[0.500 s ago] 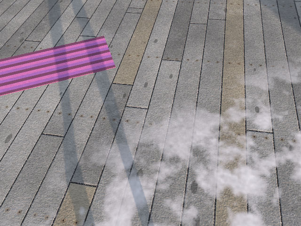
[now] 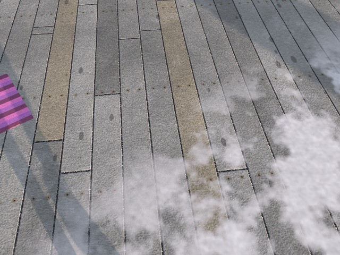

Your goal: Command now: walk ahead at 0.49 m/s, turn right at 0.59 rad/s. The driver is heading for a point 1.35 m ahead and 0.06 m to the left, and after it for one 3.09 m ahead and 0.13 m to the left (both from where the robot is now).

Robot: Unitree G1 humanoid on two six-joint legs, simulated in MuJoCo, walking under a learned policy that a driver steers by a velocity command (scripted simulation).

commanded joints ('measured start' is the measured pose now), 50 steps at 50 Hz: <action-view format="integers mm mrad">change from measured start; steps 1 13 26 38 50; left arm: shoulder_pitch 34 -305 -58 -8 -33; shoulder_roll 35 11 107 133 116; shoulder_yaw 15 -8 30 43 11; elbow -78 -245 -168 -54 -106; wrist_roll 0 5 33 38 9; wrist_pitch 6 -3 -28 -57 -80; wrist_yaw -4 -55 -51 -4 -11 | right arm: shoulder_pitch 29 166 126 -67 291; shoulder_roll -78 -191 -122 -52 -237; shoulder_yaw -22 -45 -16 -5 -79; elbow -19 51 14 -48 -84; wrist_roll -2 22 28 28 30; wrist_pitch -12 17 18 56 53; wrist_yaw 5 1 3 25 38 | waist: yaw -1 -96 -14 37 -124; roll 98 59 -59 -38 216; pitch -44 47 -127 43 -381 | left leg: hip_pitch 152 302 -300 -405 692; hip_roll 279 301 197 139 351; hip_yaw -257 27 -118 -126 -879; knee -278 -273 785 312 -147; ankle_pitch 0 177 -161 226 -262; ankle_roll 162 146 -21 -26 352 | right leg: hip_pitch -174 -238 375 409 -322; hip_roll -126 -99 -222 -251 27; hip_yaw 27 -83 148 -145 44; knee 12 -529 -958 -1120 216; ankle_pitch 68 362 508 398 -189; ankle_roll -2 -9 -202 -145 44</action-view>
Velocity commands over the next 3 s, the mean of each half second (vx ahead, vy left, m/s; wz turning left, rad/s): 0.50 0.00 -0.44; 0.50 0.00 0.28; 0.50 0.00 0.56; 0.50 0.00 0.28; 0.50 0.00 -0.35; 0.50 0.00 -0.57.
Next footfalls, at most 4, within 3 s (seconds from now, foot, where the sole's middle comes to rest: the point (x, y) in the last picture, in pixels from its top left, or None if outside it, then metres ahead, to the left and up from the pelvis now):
0.38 right None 0.35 -0.19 -0.77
0.94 left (175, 200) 0.69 0.01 -0.77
1.46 right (205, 140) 1.00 -0.14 -0.77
1.96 left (135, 117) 1.14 0.21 -0.77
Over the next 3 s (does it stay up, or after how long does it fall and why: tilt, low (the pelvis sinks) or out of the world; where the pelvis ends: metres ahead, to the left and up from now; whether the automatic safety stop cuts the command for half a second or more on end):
stays up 1.60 0.20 -0.01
